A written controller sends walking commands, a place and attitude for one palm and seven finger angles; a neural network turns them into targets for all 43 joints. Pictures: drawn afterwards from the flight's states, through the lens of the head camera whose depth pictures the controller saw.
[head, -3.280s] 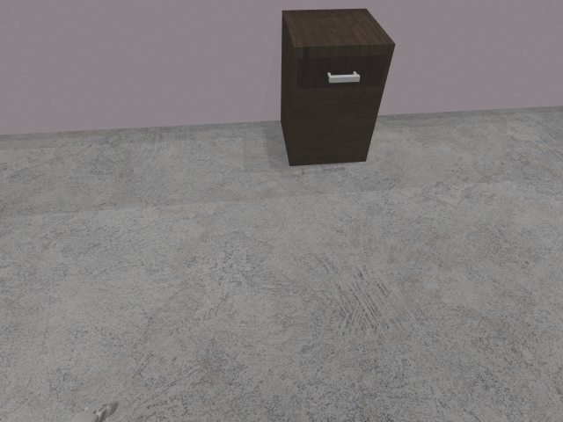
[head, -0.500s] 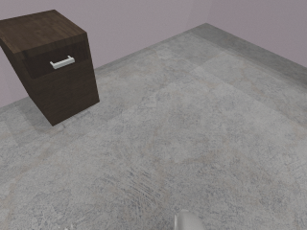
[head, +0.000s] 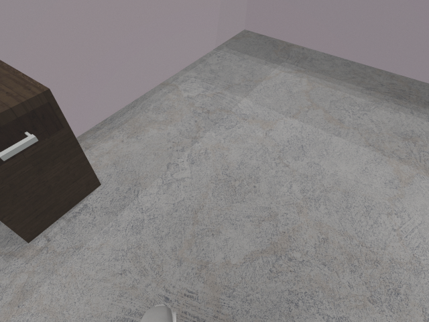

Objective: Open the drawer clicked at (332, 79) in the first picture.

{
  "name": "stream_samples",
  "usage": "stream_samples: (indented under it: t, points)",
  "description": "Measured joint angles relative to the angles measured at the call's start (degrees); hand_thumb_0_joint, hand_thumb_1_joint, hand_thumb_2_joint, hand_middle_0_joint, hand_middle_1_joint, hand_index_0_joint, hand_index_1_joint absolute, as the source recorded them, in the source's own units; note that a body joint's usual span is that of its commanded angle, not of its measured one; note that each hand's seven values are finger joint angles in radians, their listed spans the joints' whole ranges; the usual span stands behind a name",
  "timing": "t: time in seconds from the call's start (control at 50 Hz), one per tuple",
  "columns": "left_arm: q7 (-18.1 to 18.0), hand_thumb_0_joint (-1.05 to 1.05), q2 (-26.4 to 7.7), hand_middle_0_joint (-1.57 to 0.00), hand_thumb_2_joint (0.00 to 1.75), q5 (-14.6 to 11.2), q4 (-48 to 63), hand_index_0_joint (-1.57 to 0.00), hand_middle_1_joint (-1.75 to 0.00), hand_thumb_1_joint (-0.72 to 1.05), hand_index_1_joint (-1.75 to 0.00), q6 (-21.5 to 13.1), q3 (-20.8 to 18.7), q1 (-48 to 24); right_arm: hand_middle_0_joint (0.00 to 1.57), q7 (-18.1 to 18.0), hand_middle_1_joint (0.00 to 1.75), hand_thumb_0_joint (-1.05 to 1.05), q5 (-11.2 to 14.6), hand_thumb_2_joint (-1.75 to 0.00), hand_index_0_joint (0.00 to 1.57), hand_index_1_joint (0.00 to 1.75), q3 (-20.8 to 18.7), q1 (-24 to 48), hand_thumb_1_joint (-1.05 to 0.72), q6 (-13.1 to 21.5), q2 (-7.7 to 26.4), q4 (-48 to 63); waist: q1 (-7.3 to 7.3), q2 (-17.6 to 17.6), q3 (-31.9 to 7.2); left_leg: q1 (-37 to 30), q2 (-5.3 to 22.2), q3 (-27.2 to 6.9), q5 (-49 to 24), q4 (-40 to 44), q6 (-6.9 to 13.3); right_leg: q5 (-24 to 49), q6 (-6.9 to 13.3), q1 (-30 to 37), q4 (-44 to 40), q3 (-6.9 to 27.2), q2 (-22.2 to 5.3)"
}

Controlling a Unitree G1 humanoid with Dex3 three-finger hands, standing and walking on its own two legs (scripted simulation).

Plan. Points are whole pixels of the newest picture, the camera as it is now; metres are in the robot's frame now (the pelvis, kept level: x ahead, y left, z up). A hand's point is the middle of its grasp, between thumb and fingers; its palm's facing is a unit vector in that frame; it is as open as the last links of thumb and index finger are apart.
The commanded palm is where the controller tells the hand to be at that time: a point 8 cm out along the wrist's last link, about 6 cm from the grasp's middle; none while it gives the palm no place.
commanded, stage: walk to a spot facing it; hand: left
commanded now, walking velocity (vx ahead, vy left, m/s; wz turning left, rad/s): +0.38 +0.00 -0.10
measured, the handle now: (15, 144) +0.75 +0.78 -0.24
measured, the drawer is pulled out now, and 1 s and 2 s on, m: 0.00 0.00 0.00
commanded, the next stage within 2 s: turn to face it in 0.84 s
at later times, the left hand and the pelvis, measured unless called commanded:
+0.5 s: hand (119, 278) +0.25 +0.23 -0.17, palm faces -0.07 -0.99 -0.15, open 7.3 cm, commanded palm none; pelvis +0.21 +0.06 +0.01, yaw -9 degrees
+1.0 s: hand (185, 187) +0.50 +0.10 -0.15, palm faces -0.24 -0.94 -0.24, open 7.1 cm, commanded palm none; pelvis +0.39 -0.06 +0.00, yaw -16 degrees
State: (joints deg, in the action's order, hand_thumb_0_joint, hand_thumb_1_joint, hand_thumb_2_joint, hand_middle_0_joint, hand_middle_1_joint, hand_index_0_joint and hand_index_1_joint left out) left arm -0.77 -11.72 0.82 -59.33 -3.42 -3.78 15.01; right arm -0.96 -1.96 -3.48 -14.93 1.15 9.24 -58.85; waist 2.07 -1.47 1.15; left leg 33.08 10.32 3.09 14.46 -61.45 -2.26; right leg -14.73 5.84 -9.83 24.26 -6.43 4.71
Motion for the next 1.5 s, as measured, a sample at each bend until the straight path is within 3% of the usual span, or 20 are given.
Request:
stream_samples:
  t: [0.08, 0.2, 0.24, 0.28, 0.32, 0.38, 0.54, 0.64, 0.74, 0.76, 0.78, 0.82, 0.88, 0.96, 1.06, 1.22, 1.3, 1.34, 1.4, 1.5]
  points:
    - [0.25, -0.01, 0.37, -0.20, 0.90, 0.22, -1.40, -0.20, -0.30, 0.93, -0.30, -0.28, 0.46, 3.62, 0.20, 1.15, 0.30, 0.03, 0.19, -0.90, 0.20, 0.30, -0.37, 3.17, -0.96, 0.24, 2.28, 1.23, -1.84, 0.12, -0.64, -0.23, -0.43, 0.77, -2.40, 10.39, -0.19, -1.78, -1.12, 3.58, -1.92, 1.40, -0.42]
    - [0.64, 0.00, 1.39, -0.20, 0.90, 0.30, -3.53, -0.20, -0.30, 0.92, -0.30, 0.16, 1.26, 7.88, 0.20, 2.09, 0.30, 0.02, 0.34, -0.90, 0.19, 0.30, 0.47, 6.90, -0.93, 1.07, 2.12, 2.41, -4.51, 2.03, 0.41, -7.18, -3.56, 3.31, -2.12, 24.89, 1.14, -7.19, -3.61, 8.17, -0.75, 2.76, -1.93]
    - [0.81, 0.00, 1.73, -0.20, 0.90, -0.02, -4.50, -0.20, -0.30, 0.92, -0.30, 0.61, 1.28, 9.00, 0.20, 1.85, 0.30, 0.02, 0.02, -0.90, 0.19, 0.30, 0.87, 7.90, -0.92, 2.35, 1.45, 2.82, -4.70, 3.29, 1.14, -10.16, -5.08, 4.82, -4.31, 27.48, 3.22, -10.93, -4.23, 6.50, 6.66, 3.78, -3.39]
    - [1.03, 0.00, 2.05, -0.20, 0.90, -0.23, -5.49, -0.20, -0.30, 0.92, -0.30, 1.45, 1.30, 8.79, 0.20, 1.61, 0.30, 0.01, -0.12, -0.90, 0.20, 0.30, 1.42, 8.14, -0.92, 3.42, 0.49, 3.37, -4.72, 4.06, 2.04, -11.69, -5.22, 6.54, -1.32, 25.22, 4.37, -13.29, -3.85, 0.17, 24.19, 5.03, -4.15]
    - [1.25, 0.00, 2.20, -0.20, 0.90, 0.03, -5.98, -0.20, -0.30, 0.91, -0.30, 2.08, 1.11, 8.19, 0.20, 1.25, 0.30, 0.01, 0.04, -0.90, 0.20, 0.30, 1.84, 6.85, -0.91, 3.83, -0.56, 3.31, -4.20, 4.12, 1.85, -14.82, -5.28, 7.86, 0.70, 26.66, 4.45, -11.09, -3.67, -6.14, 37.56, 4.96, -5.01]
    - [1.68, 0.01, 1.94, -0.20, 0.90, 0.46, -5.06, -0.20, -0.30, 0.91, -0.30, 2.73, 0.44, 6.03, 0.20, -0.06, 0.30, 0.00, 0.80, -0.90, 0.20, 0.30, 1.09, 3.74, -0.93, 4.39, -1.96, 2.22, -3.59, 4.20, 1.39, -19.97, -5.87, 9.48, 0.26, 31.90, 3.90, -4.76, -4.32, -13.89, 44.51, 4.47, -7.52]
    - [1.98, 0.00, 1.20, -0.20, 0.90, 1.04, -0.05, -0.20, -0.30, 0.92, -0.30, 4.34, -1.15, -0.74, 0.20, -0.46, 0.30, -0.01, 0.66, -0.90, 0.20, 0.30, 0.61, -4.77, -0.95, 3.68, -0.61, -2.16, -2.66, 4.14, 0.12, -29.60, -6.82, 13.52, 1.20, 40.86, 2.84, 5.76, -6.38, -25.29, 37.83, 4.03, -11.64]
    - [2.57, 0.00, 0.98, -0.20, 0.90, 0.90, 1.79, -0.20, -0.30, 0.92, -0.30, 4.82, -1.00, -4.77, 0.20, -0.03, 0.30, 0.00, 0.17, -0.90, 0.20, 0.30, 0.72, -8.90, -0.93, 2.87, -1.02, -4.11, -0.61, 2.67, 1.62, -34.12, -5.81, 15.88, 4.36, 41.74, 0.56, 5.74, -6.13, -23.65, 23.33, 0.94, -11.79]
    - [2.81, 0.00, 0.68, -0.20, 0.90, 0.92, 3.62, -0.20, -0.30, 0.92, -0.30, 3.08, -0.55, -7.42, 0.20, 0.51, 0.30, 0.01, 0.06, -0.90, 0.20, 0.30, 0.74, -12.14, -0.91, 1.84, -1.21, -5.62, 1.10, 0.66, 3.32, -35.64, -1.83, 17.76, 11.88, 33.27, -2.71, 2.97, -3.25, -16.87, 11.90, -1.97, -8.42]
    - [2.66, 0.00, 0.48, -0.20, 0.90, 1.03, 3.90, -0.20, -0.30, 0.92, -0.30, 2.09, -0.64, -7.78, 0.20, 0.77, 0.30, 0.01, 0.32, -0.90, 0.20, 0.30, 0.82, -12.31, -0.91, 1.37, -1.43, -6.10, 0.74, 0.55, 3.60, -33.35, -0.03, 17.12, 13.50, 26.20, -2.13, 4.71, -2.16, -16.55, 12.26, -2.25, -7.74]
    - [2.37, 0.00, 0.43, -0.20, 0.90, 0.80, 4.06, -0.20, -0.30, 0.92, -0.30, 1.27, -0.68, -8.14, 0.20, 0.96, 0.30, 0.01, 0.65, -0.90, 0.20, 0.30, 0.96, -11.64, -0.91, 0.68, -1.55, -6.40, 0.51, 0.56, 4.15, -29.38, 0.55, 13.61, 14.71, 16.35, -1.46, 3.59, -1.18, -17.02, 14.71, -2.25, -7.24]
    - [1.79, 0.00, 0.71, -0.20, 0.90, 0.10, 3.94, -0.20, -0.30, 0.92, -0.30, 0.62, -0.48, -8.26, 0.20, 1.10, 0.30, 0.01, 1.06, -0.90, 0.20, 0.30, 0.88, -9.36, -0.91, -0.23, -1.47, -6.23, 0.45, 0.62, 5.17, -20.94, -0.69, 6.27, 13.89, -1.30, -0.04, 0.81, -0.07, -15.33, 15.67, -2.25, -6.37]
    - [1.04, 0.00, 1.73, -0.20, 0.90, -0.24, 2.65, -0.20, -0.30, 0.92, -0.30, 0.63, 0.25, -6.59, 0.20, 0.86, 0.30, 0.01, 0.83, -0.90, 0.20, 0.30, 0.53, -5.36, -0.91, -0.19, -0.81, -4.76, 0.22, 0.46, 4.44, -11.17, -1.30, 2.29, 7.16, -10.46, 0.79, 1.08, -0.32, -10.66, 10.46, -1.93, -4.88]
    - [0.03, -0.01, 1.90, -0.20, 0.89, -0.15, 0.79, -0.21, -0.30, 0.95, -0.30, 0.09, 0.16, -3.75, 0.20, 0.57, 0.30, 0.01, 0.45, -0.90, 0.20, 0.30, 0.23, -0.97, -0.91, 0.11, -0.21, -1.85, 0.40, -0.07, 2.03, -3.01, -1.08, 0.55, 1.40, -6.21, 0.38, 2.38, 0.09, -5.00, 2.94, -2.26, -3.48]
    - [-0.12, -0.01, 2.80, -0.20, 0.90, 0.07, -1.08, -0.21, -0.30, 0.94, -0.30, -0.07, 1.29, -1.08, 0.20, 0.45, 0.30, 0.01, 0.67, -0.90, 0.19, 0.30, 0.06, 2.30, -0.92, -0.46, 0.50, -0.27, -0.02, -0.66, 0.12, 0.21, -1.99, 0.32, -2.13, 2.52, -0.32, 1.50, -0.27, 0.42, -1.81, -3.94, -2.95]
    - [-0.46, 0.00, 3.90, -0.20, 0.90, 0.29, -1.23, -0.21, -0.30, 0.93, -0.30, 1.23, 1.98, 1.34, 0.20, 1.42, 0.30, 0.01, 0.82, -0.90, 0.19, 0.30, 1.02, 5.03, -0.91, -2.13, 0.12, 0.25, -2.40, 1.13, 1.92, -5.13, -4.45, 4.10, 0.04, 16.79, 0.43, -4.99, -2.26, 5.21, 0.71, -9.36, -4.67]
    - [-0.37, 0.00, 3.60, -0.20, 0.90, 0.10, -1.07, -0.21, -0.30, 0.92, -0.30, 2.33, 1.69, 3.19, 0.20, 1.69, 0.30, 0.01, 0.46, -0.90, 0.20, 0.30, 1.26, 5.88, -0.91, -1.88, 0.23, 2.10, -2.89, 2.83, 3.17, -11.32, -7.04, 5.75, -3.47, 25.05, 3.12, -11.23, -4.34, 3.29, 11.05, -11.40, -8.05]
    - [-0.23, 0.00, 2.96, -0.20, 0.90, -0.56, -0.87, -0.21, -0.30, 0.92, -0.30, 3.62, 1.46, 2.77, 0.20, 1.44, 0.30, 0.01, 0.54, -0.90, 0.20, 0.30, 1.15, 6.37, -0.91, -1.10, 0.30, 3.25, -2.53, 3.70, 4.05, -10.76, -8.55, 5.52, -0.20, 23.12, 5.95, -14.11, -6.81, -2.96, 25.79, -7.42, -9.72]
    - [-0.47, 0.01, 1.75, -0.20, 0.90, -0.44, 0.38, -0.21, -0.30, 0.91, -0.30, 5.19, 0.66, 0.77, 0.20, 0.95, 0.30, 0.01, 0.92, -0.90, 0.20, 0.30, 1.16, 6.38, -0.91, -0.78, 0.41, 3.93, -2.52, 3.71, 4.92, -11.74, -9.49, 4.67, 0.95, 23.98, 6.65, -15.67, -8.76, -11.57, 41.36, -0.43, -9.24]
    - [-0.24, 0.01, -0.10, -0.20, 0.90, -0.10, 3.80, -0.20, -0.30, 0.91, -0.30, 5.72, -0.76, -3.50, 0.20, 0.63, 0.30, 0.01, 0.89, -0.90, 0.20, 0.30, 1.04, 5.25, -0.91, -1.55, 0.71, 3.74, -2.24, 2.68, 4.26, -13.83, -10.66, 2.02, -2.44, 29.89, 6.27, -8.79, -10.28, -18.25, 41.17, 4.78, -10.68]
